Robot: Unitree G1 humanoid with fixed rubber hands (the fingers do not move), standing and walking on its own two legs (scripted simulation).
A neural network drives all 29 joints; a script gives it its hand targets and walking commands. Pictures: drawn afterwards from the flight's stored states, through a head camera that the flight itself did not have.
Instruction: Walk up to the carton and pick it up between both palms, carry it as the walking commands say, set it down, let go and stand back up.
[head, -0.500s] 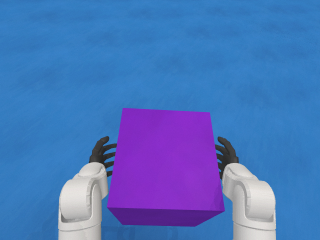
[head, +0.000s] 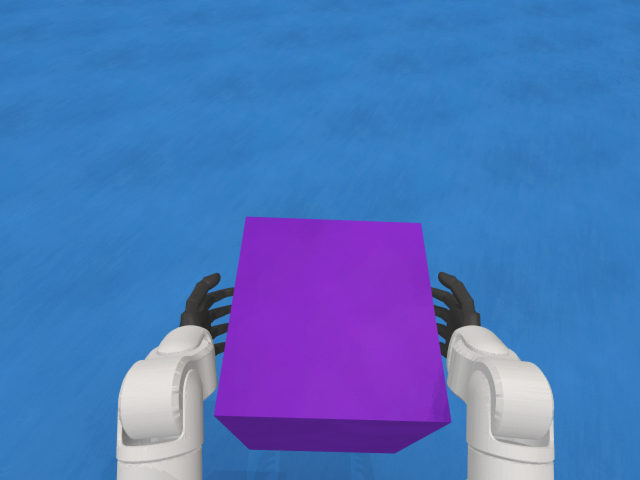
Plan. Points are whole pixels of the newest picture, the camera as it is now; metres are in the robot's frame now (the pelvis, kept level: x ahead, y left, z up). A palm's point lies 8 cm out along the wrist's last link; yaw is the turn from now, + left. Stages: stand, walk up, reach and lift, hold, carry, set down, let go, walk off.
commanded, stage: carry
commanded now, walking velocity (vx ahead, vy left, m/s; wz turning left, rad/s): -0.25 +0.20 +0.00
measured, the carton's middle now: (327, 346) +0.29 -0.02 +0.02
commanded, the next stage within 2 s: none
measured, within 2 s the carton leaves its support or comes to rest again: neither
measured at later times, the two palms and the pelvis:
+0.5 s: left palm out of the picture +0.06 +0.30 +0.07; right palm out of the picture +0.05 +0.01 +0.07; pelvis -0.21 +0.17 +0.00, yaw -1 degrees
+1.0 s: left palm out of the picture -0.16 +0.46 +0.07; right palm out of the picture -0.16 +0.17 +0.06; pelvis -0.43 +0.32 +0.00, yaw +0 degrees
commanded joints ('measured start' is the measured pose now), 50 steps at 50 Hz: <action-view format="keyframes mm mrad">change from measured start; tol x64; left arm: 1 -391 -839 -662 -103 -304 -23 -236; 50 -580 -939 -705 -226 -448 -52 -285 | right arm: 1 -485 938 740 2 456 1 307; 50 -577 947 754 -181 407 -42 252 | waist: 1 44 -119 -467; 50 38 -222 -446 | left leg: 1 323 22 20 -528 227 19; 4 407 272 -226 -479 1045 257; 17 -178 -24 -35 129 -134 24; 31 296 286 -224 -550 847 242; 50 8 -2 20 122 58 -9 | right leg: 1 150 -104 41 10 256 -70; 4 -113 86 0 453 -498 -21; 18 343 -422 440 -221 549 -352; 31 -67 93 -36 469 -465 -9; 50 204 -201 112 -215 257 -165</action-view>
